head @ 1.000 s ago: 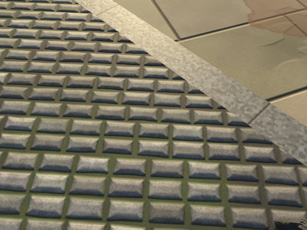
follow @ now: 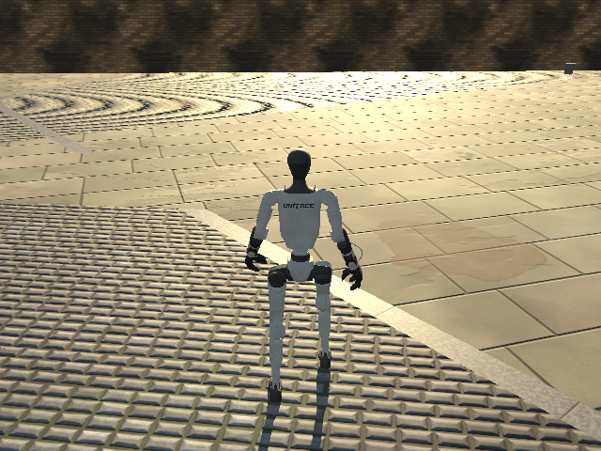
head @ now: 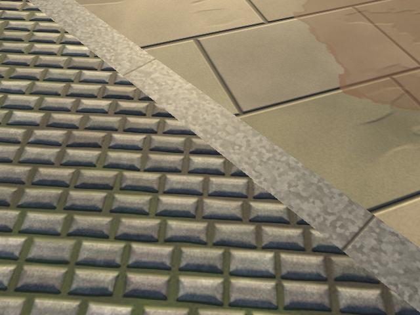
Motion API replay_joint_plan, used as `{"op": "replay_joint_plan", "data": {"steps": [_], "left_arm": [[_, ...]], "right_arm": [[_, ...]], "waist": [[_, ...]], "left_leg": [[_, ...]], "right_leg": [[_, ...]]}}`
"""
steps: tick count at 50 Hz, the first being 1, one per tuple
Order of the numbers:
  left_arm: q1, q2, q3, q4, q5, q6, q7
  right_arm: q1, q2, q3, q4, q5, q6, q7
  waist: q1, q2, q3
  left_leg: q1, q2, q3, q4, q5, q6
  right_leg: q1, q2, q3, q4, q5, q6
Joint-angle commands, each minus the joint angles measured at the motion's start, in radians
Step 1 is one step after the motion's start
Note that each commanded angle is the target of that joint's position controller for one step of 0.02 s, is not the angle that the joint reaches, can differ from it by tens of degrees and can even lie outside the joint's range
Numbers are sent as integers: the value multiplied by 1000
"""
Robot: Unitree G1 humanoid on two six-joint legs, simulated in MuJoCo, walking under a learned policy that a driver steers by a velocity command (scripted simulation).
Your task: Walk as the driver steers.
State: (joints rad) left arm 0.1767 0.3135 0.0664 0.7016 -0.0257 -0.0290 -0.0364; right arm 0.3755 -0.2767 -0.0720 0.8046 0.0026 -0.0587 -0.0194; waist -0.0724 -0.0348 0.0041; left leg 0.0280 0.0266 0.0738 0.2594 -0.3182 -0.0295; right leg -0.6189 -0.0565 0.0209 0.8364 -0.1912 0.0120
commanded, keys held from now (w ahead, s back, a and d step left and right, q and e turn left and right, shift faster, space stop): w+e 0.40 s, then w+q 0.60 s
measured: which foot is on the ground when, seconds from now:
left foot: down 0.00-0.14, up 0.16-0.64, down 0.66-1.00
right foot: up 0.00-0.12, down 0.14-0.66, up 0.68-1.00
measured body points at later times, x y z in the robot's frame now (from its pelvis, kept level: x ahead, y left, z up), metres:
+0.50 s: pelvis +0.25 -0.08 +0.01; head +0.27 -0.10 +0.46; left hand +0.38 +0.18 -0.10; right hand +0.39 -0.38 -0.08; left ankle +0.48 +0.04 -0.68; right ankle +0.17 -0.14 -0.74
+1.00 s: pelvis +0.55 -0.11 +0.01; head +0.59 -0.10 +0.46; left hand +0.78 +0.12 -0.07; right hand +0.56 -0.39 -0.10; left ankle +0.52 -0.02 -0.74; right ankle +0.70 -0.30 -0.69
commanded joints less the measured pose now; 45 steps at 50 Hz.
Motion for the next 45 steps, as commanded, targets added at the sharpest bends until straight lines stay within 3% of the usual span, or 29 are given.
{"op": "replay_joint_plan", "data": {"steps": [1,3,4,5,6,7,8,9,10,11,12,13,15,19,22,24,29,31,32,33,34,35,36,37,38,39,40,42,45], "left_arm": [[-168,16,-13,-137,1,-14,-22],[-165,41,-6,-154,0,-8,-26],[-139,59,3,-155,2,-5,-26],[-65,83,20,-141,4,-2,-24],[79,129,49,-100,3,4,-17],[246,188,80,-62,-4,14,1],[263,322,97,-67,-8,10,13],[279,243,69,-95,-6,-7,8],[233,193,52,-82,6,-23,6],[182,174,45,-87,10,-31,6],[111,144,35,-95,15,-31,7],[68,135,29,-114,33,-34,9],[33,118,27,-123,29,-38,15],[83,136,32,-90,16,-43,35],[118,127,28,-58,10,-40,45],[164,132,27,-28,7,-44,44],[241,146,29,31,13,-30,42],[226,158,32,39,14,-21,45],[210,164,32,37,16,-17,48],[187,157,25,29,21,-12,52],[185,124,8,1,43,-14,59],[300,41,-16,-10,43,-33,48],[236,105,-11,-16,32,-55,40],[128,142,-1,-47,2,-74,28],[62,128,-7,-63,6,-89,26],[32,119,-4,-73,28,-96,26],[46,114,-2,-78,38,-96,27],[75,97,-4,-73,44,-85,28],[2,59,-18,-93,47,-71,35]], "right_arm": [[-44,-184,-45,-54,13,-16,3],[-34,-208,-52,-43,23,-13,7],[-41,-221,-55,-42,25,-11,8],[-51,-229,-57,-42,28,-7,6],[-39,-215,-51,-43,26,-6,4],[-27,-188,-36,-55,7,-12,0],[47,-45,12,-129,-29,-30,8],[-41,-123,2,-126,7,-61,16],[-126,-182,-15,-155,46,-76,22],[-145,-170,-7,-161,37,-86,18],[-153,-164,-10,-148,5,-87,9],[-120,-165,-15,-147,-2,-79,9],[-95,-156,-16,-135,-12,-58,13],[-211,-110,-1,-167,-26,-40,11],[-302,-73,17,-176,-17,-50,27],[-364,-68,23,-185,-4,-59,40],[-447,-96,20,-227,9,-64,64],[-393,-112,13,-223,12,-62,69],[-316,-135,0,-205,10,-61,67],[-174,-170,-20,-169,9,-60,63],[-5,-228,-33,-147,1,-55,57],[47,-286,-52,-127,9,-50,63],[55,-188,-28,-125,33,-45,63],[-6,-159,-19,-140,24,-37,55],[-48,-160,-19,-155,9,-30,50],[-77,-150,-14,-161,3,-25,48],[-92,-147,-11,-168,-5,-26,43],[-108,-139,-10,-170,3,-23,38],[-89,-176,-22,-154,14,-19,22]], "waist": [[-13,153,99],[5,151,101],[33,154,82],[85,146,31],[157,114,-62],[237,54,-147],[148,-279,-266],[210,-157,-374],[207,-107,-209],[170,-42,-128],[128,18,-66],[81,-29,-59],[51,-37,-43],[76,-4,21],[118,-31,22],[154,-32,35],[182,-33,64],[145,-52,31],[100,-62,-31],[22,-47,-132],[-40,39,-271],[22,308,-355],[-17,238,-330],[-25,167,-182],[-13,65,-107],[15,6,-38],[48,43,-37],[78,83,-34],[67,87,1]], "left_leg": [[-85,228,-60,-106,242,164],[-76,255,-36,-76,328,154],[-70,257,-10,-18,491,143],[-76,242,40,105,692,121],[-129,205,91,303,824,92],[-329,171,102,573,683,49],[-710,-14,55,984,-181,-22],[-788,-37,-180,1111,-252,-6],[-879,8,-175,1120,-158,18],[-851,51,-166,1050,-77,37],[-784,82,-164,963,-20,41],[-710,99,-178,919,18,40],[-651,99,-166,857,47,21],[-677,70,-144,632,233,-30],[-602,37,-121,400,431,-35],[-567,30,-109,338,510,-24],[-694,20,-98,251,343,57],[-619,-14,-68,236,243,97],[-498,-53,-35,229,224,123],[-289,-61,-35,216,280,162],[16,95,-253,244,340,238],[342,297,-734,163,138,401],[370,299,-844,69,-20,379],[257,274,-716,44,-7,340],[133,235,-627,28,84,320],[28,201,-565,2,184,315],[-37,179,-532,-13,278,319],[-102,147,-475,-37,358,325],[-216,111,-394,-57,408,312]], "right_leg": [[-5,-9,-49,-111,50,-12],[52,10,-77,-147,19,-49],[114,37,-100,-165,-2,-73],[234,78,-130,-200,3,-100],[450,129,-148,-226,25,-133],[729,95,-40,-222,23,-175],[988,-215,589,-397,-263,-369],[1004,-279,854,-572,-435,-399],[906,-262,722,-589,-381,-347],[771,-222,608,-579,-276,-320],[633,-174,497,-579,-140,-288],[538,-149,445,-591,-51,-289],[444,-120,382,-626,48,-301],[361,-74,286,-650,129,-288],[360,-40,211,-641,114,-239],[380,-63,208,-644,89,-233],[649,-161,230,-567,259,-218],[703,-161,194,-493,513,-192],[709,-139,158,-399,731,-177],[662,-97,104,-228,850,-150],[468,-51,69,50,617,-116],[56,138,21,399,-154,-26],[-87,113,122,484,-327,-27],[-154,64,122,485,-250,-32],[-142,31,102,436,-192,-37],[-128,9,88,359,-152,-28],[-72,-9,90,307,-127,-18],[-31,-19,76,214,-127,13],[-6,-5,39,35,-32,56]]}}
Next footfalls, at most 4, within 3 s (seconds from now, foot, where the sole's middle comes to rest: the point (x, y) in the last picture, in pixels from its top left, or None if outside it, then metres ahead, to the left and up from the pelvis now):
0.14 right None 0.21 -0.15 -0.78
0.66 left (211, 294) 0.55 -0.03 -0.78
1.14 right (271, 222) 0.80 -0.26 -0.78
1.62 left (196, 200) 0.91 0.00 -0.78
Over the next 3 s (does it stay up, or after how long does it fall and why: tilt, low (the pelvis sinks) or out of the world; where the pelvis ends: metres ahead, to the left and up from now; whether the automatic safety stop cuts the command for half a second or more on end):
stays up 1.53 -0.09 0.01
